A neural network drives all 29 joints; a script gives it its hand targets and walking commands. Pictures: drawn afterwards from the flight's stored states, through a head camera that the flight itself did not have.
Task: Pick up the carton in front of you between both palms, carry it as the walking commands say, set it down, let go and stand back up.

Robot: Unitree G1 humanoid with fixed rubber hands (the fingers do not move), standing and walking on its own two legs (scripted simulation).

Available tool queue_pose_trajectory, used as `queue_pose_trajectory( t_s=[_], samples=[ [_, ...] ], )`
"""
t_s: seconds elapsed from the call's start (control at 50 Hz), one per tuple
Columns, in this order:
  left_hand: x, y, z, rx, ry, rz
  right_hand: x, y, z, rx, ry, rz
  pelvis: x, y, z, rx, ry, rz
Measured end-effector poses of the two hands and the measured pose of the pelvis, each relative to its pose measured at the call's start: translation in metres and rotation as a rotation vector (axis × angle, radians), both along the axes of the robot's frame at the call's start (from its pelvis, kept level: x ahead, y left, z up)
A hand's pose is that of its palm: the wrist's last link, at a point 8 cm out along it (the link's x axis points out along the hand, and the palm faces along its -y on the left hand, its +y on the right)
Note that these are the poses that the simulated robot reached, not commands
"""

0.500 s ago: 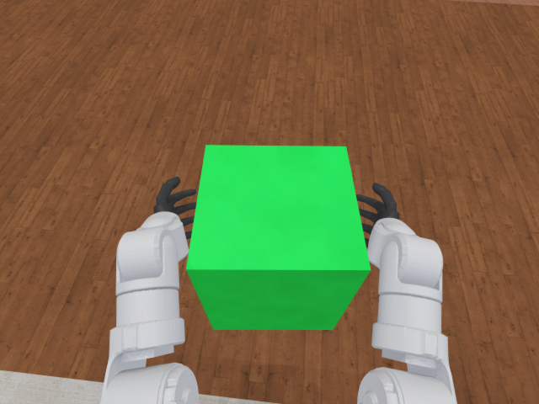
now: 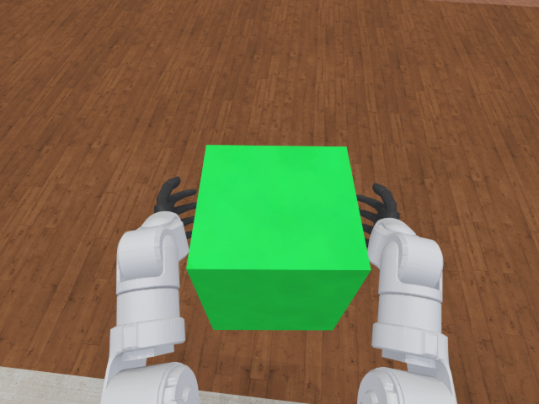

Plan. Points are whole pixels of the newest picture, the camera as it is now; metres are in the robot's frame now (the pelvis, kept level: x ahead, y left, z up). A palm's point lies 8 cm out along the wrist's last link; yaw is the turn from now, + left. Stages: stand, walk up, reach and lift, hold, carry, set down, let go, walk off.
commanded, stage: carry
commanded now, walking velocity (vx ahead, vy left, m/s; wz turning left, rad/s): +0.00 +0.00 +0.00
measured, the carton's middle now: (274, 245) +0.35 +0.00 +0.05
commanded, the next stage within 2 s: none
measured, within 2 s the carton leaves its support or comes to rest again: neither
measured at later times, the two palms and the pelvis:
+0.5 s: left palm (165, 229) +0.32 +0.16 +0.11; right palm (381, 235) +0.32 -0.15 +0.11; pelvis -0.01 +0.00 +0.00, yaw +0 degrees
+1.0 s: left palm (162, 230) +0.32 +0.16 +0.11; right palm (378, 236) +0.32 -0.15 +0.11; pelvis -0.01 +0.01 +0.00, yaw +0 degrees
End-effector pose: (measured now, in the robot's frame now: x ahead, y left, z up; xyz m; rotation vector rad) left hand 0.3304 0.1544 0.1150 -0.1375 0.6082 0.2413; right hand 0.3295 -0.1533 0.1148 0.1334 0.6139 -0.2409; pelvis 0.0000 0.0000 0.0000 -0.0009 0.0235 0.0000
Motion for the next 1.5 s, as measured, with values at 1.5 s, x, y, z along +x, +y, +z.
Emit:
queue_pose_trajectory(
  t_s=[1.5],
  samples=[
    [-0.009,0.011,0.0,0.0,0.0,0.003,-0.009,0.011,0.0,-0.002,-0.001,0.001,-0.009,0.01,0.0,-0.003,0.006,0.003]
  ],
)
